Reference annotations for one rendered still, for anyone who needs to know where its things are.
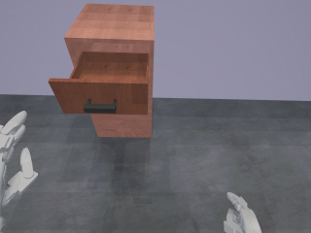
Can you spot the cabinet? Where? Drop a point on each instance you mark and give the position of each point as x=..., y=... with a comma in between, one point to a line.
x=116, y=28

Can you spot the right robot hand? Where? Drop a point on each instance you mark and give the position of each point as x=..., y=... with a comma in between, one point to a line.
x=244, y=222

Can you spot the left robot hand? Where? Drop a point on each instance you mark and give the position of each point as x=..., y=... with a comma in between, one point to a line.
x=10, y=134

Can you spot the drawer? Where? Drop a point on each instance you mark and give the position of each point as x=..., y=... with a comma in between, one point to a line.
x=103, y=76

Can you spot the handle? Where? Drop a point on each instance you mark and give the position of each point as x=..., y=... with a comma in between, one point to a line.
x=100, y=108

